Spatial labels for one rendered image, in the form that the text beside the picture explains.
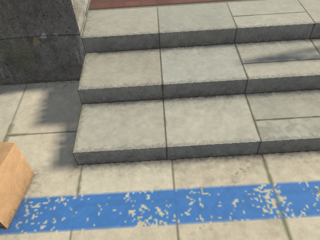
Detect stairs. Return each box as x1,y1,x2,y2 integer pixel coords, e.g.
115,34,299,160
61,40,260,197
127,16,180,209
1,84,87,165
72,23,320,165

